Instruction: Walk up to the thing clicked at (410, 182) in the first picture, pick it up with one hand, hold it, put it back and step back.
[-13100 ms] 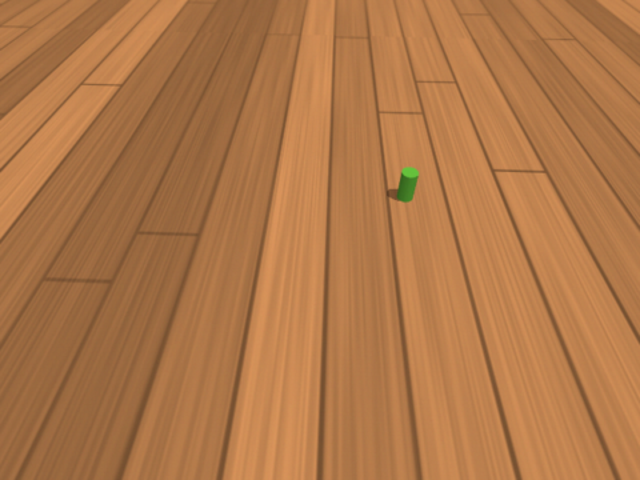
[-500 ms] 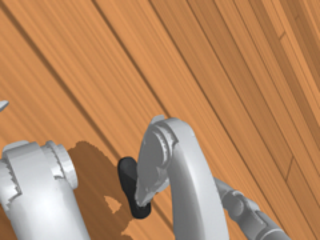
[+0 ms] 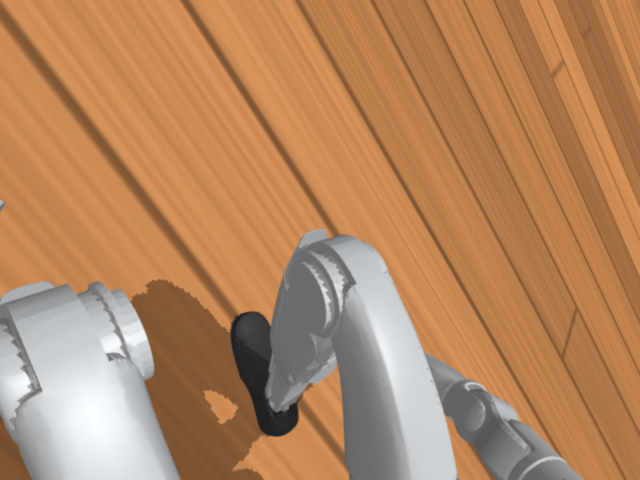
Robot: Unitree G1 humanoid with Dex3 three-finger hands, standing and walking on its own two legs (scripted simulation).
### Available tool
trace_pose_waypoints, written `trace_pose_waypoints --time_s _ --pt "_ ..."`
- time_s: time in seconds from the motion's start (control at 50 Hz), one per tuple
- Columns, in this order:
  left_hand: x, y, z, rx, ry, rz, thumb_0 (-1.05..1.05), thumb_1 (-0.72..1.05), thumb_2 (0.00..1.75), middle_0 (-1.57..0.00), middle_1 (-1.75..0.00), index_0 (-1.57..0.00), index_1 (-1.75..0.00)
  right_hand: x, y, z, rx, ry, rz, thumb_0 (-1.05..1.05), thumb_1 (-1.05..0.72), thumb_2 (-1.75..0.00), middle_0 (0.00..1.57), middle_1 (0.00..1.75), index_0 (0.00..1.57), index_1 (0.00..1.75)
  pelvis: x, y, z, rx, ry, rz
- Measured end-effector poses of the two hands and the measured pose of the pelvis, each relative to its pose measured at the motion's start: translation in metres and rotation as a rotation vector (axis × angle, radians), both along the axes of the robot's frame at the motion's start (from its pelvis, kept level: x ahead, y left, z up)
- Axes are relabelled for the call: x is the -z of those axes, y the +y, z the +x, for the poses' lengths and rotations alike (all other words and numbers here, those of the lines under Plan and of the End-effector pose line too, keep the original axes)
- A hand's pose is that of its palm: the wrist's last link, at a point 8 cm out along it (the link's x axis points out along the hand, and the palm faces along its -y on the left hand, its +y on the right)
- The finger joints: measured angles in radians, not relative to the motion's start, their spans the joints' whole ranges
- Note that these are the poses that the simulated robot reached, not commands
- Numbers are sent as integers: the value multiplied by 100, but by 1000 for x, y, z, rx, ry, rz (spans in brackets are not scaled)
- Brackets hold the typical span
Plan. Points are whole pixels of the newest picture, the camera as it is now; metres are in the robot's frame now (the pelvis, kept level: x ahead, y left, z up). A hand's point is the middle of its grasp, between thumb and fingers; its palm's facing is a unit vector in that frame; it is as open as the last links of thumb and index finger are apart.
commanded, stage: settle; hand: left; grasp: from the side
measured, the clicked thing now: out of the picture +0.44 +0.27 -0.22
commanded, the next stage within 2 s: lift in 1.78 s
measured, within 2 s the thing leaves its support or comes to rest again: leaves its support in 0.32 s
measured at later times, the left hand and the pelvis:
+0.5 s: hand out of the picture +0.40 +0.27 -0.14, palm faces +0.26 -0.97 -0.04, open 10.4 cm; pelvis +0.01 -0.01 +0.02, yaw +3 degrees
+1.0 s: hand out of the picture +0.40 +0.28 -0.03, palm faces +0.23 -0.97 -0.07, open 10.4 cm; pelvis +0.02 -0.02 +0.04, yaw +8 degrees
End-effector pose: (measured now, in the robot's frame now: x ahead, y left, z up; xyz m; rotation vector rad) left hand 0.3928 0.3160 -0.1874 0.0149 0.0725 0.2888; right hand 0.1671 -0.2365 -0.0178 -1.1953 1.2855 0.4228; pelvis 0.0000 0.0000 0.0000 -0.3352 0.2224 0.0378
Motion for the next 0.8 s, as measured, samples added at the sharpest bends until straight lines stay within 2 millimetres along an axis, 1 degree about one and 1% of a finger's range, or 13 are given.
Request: trace_pose_waypoints --time_s 0.16,0.26,0.36,0.46,0.64,0.72,0.8 --pt "0 -2 -1 15 0 -9 -2 -31 93 -61 -96 -66 -98 0 0 3 11 0 6 0 -92 -90 20 30 20 30 -2 0 2 0 11 0" --pt "-1 -5 -6 27 12 -20 -2 -34 96 -61 -98 -66 -100 1 0 8 28 -6 14 0 -92 -91 20 30 20 30 -4 -2 4 -6 26 5" --pt "-11 -6 -17 40 16 -20 -2 -35 97 -61 -98 -67 -101 1 2 14 57 -28 38 0 -92 -91 20 30 20 30 -9 -4 6 -15 50 17" --pt "-36 1 -25 36 15 -1 -2 -36 98 -62 -98 -67 -100 1 5 24 82 -71 85 0 -92 -91 20 30 20 30 -17 -6 6 -28 82 30" --pt "-101 20 -29 13 -17 41 -2 -38 100 -63 -97 -68 -99 2 7 43 151 -174 206 0 -92 -90 20 30 20 30 -29 -9 5 -51 147 62" --pt "-123 21 -29 31 -16 50 -2 -38 101 -64 -97 -69 -99 6 3 45 205 -199 247 0 -92 -90 20 30 20 30 -31 -10 7 -59 175 78" --pt "-136 17 -29 42 -1 45 -3 -39 102 -64 -96 -69 -98 13 -2 41 270 -202 274 0 -91 -90 20 30 20 30 -33 -11 9 -68 201 96"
